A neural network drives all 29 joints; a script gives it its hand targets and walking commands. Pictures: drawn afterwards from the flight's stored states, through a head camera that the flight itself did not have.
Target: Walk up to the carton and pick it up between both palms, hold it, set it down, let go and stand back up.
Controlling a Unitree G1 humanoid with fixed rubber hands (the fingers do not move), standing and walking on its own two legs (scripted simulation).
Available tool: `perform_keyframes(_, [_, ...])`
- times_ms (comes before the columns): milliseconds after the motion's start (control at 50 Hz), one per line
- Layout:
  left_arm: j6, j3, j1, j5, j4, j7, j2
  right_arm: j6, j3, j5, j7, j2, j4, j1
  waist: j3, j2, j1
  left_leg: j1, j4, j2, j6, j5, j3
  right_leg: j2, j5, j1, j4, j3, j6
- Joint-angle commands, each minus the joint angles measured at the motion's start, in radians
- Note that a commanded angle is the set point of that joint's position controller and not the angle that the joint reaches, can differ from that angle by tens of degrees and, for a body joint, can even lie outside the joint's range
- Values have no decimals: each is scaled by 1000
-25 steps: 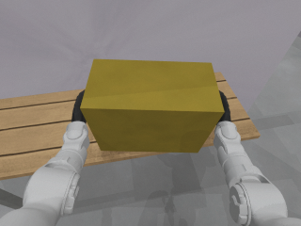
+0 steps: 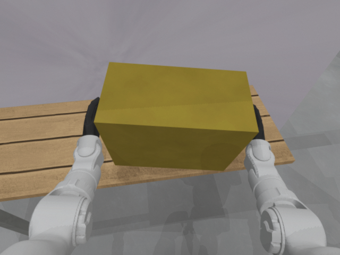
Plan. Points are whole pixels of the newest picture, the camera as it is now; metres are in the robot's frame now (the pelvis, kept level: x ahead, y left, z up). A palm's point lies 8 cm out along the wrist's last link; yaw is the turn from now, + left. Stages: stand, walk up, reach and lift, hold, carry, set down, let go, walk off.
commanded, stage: reach and lift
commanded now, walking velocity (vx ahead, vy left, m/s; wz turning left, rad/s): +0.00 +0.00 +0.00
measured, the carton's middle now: (173, 123) +0.42 -0.02 +0.05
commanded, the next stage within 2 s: hold in 1.84 s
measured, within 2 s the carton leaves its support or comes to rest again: neither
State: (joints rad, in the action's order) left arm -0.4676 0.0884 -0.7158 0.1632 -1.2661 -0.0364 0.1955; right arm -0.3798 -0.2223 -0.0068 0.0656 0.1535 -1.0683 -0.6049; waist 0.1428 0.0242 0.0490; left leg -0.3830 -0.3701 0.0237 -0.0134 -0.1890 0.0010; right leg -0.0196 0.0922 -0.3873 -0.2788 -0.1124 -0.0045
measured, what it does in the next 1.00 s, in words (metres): stands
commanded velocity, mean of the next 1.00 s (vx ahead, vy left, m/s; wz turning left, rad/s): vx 0.00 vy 0.00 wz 0.00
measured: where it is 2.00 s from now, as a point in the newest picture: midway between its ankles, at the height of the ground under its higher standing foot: outside the picture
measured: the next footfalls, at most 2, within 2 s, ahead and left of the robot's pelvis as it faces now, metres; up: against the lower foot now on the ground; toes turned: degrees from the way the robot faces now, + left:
none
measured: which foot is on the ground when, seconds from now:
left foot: down 0.00-1.00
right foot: down 0.00-1.00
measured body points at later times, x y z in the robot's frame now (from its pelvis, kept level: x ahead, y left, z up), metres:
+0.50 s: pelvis +0.01 +0.01 +0.00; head -0.01 +0.02 +0.45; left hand +0.39 +0.19 +0.11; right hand +0.36 -0.22 +0.11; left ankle -0.02 +0.12 -0.75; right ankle +0.01 -0.12 -0.75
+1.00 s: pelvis -0.02 +0.00 +0.01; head -0.05 +0.01 +0.45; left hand +0.37 +0.18 +0.16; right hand +0.34 -0.23 +0.15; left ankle -0.02 +0.12 -0.75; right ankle +0.01 -0.12 -0.75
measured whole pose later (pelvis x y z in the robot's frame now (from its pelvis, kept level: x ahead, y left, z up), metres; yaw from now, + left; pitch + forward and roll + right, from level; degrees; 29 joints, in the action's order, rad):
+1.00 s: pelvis -0.02 +0.00 +0.01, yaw -1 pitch -4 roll +0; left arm 0.48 0.32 -0.57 -0.18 -0.33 0.02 0.09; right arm 0.24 -0.18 0.07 0.05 0.14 -0.57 -0.58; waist 0.01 -0.03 0.06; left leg -0.06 -0.27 0.02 -0.01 -0.15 -0.02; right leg -0.02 0.07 -0.10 -0.23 -0.08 -0.01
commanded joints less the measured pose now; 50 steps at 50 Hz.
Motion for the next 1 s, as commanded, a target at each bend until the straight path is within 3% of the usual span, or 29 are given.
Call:
perform_keyframes(0, [-55,-343,-639,-118,444,132,-693,-82,471,-49,-171,-621,347,-616,673,10,4,133,-31,-48,-69,458,21,30,-444,448,-74,76,6])
perform_keyframes(20, [-42,-369,-613,-108,483,126,-709,-70,503,-26,-166,-622,386,-596,699,0,19,151,-36,-49,-74,490,30,35,-473,467,-80,73,8])
perform_keyframes(60, [-20,-407,-604,-90,588,116,-716,-45,543,7,-162,-632,443,-574,723,20,16,172,-52,-56,-79,533,35,39,-521,474,-85,86,11])
perform_keyframes(80, [-3,-434,-582,-77,629,111,-728,-32,575,25,-159,-623,495,-556,717,3,35,183,-51,-52,-77,558,52,43,-550,485,-85,88,11])
perform_keyframes(140, [57,-480,-536,-67,767,102,-740,31,621,75,-149,-609,595,-500,685,18,41,193,-49,-63,-84,596,66,42,-585,503,-81,94,9])
perform_keyframes(200, [142,-511,-493,-52,867,102,-724,107,657,122,-139,-591,682,-457,638,-7,44,217,-46,-66,-78,585,70,45,-544,507,-68,97,8])
perform_keyframes(240, [202,-509,-447,-60,913,102,-730,154,678,161,-139,-578,733,-432,570,2,27,211,-26,-74,-73,551,66,45,-503,523,-59,105,11])
perform_keyframes(340, [399,-444,-347,-116,950,123,-691,279,619,174,-137,-499,748,-431,333,-36,21,208,33,-70,-58,410,57,52,-324,520,-9,98,-6])
perform_keyframes(400, [507,-430,-344,-127,1038,133,-699,325,602,190,-132,-491,827,-485,331,-48,18,231,40,-71,-51,440,55,61,-354,549,-17,95,-5])
perform_keyframes(500, [649,-427,-393,-136,1151,141,-681,389,515,165,-148,-451,898,-546,381,2,35,312,55,-67,-62,393,33,69,-263,513,-7,71,-18])
perform_keyframes(520, [673,-413,-404,-142,1131,143,-671,399,497,160,-156,-441,902,-566,355,-2,22,301,65,-61,-56,353,32,71,-214,492,6,69,-17])
perform_keyframes(560, [704,-422,-458,-132,1159,142,-663,416,450,136,-166,-432,880,-589,361,7,44,312,72,-58,-59,305,29,72,-159,448,7,59,-24])
perform_keyframes(660, [772,-382,-482,-136,1148,140,-659,434,380,113,-204,-405,844,-634,370,49,37,337,91,-48,-61,253,20,70,-106,411,12,52,-32])
perform_keyframes(680, [779,-362,-488,-141,1137,143,-643,435,379,112,-210,-413,834,-659,374,20,19,330,92,-50,-50,244,14,70,-104,415,10,51,-24])
perform_keyframes(700, [803,-333,-457,-155,1094,151,-646,448,371,105,-211,-405,811,-647,343,10,23,322,106,-54,-46,207,10,68,-77,426,24,48,-17])
perform_keyframes(720, [824,-303,-434,-169,1061,160,-632,458,365,106,-215,-405,806,-654,322,-1,5,297,121,-54,-32,149,3,62,-39,430,31,54,-14])
perform_keyframes(780, [867,-231,-449,-200,1038,190,-589,484,349,98,-214,-422,757,-685,254,-45,-10,225,153,-65,-4,79,-20,48,-12,477,35,60,4])
perform_keyframes(820, [901,-174,-400,-227,996,212,-571,503,353,110,-207,-422,753,-677,207,-69,-22,201,163,-72,13,64,-28,38,-17,530,41,71,14])
perform_keyframes(880, [916,-166,-418,-219,1046,229,-565,507,403,152,-188,-467,845,-730,279,-99,-28,211,136,-85,31,140,-36,33,-140,612,23,84,33])
perform_keyframes(920, [913,-181,-439,-204,1109,237,-562,506,429,165,-174,-486,894,-752,333,-107,-13,235,121,-92,22,175,-42,43,-208,660,10,80,42])
perform_keyframes(980, [915,-187,-469,-207,1132,239,-552,522,427,154,-166,-482,896,-731,329,-88,-9,232,132,-88,25,148,-30,33,-171,643,18,79,36])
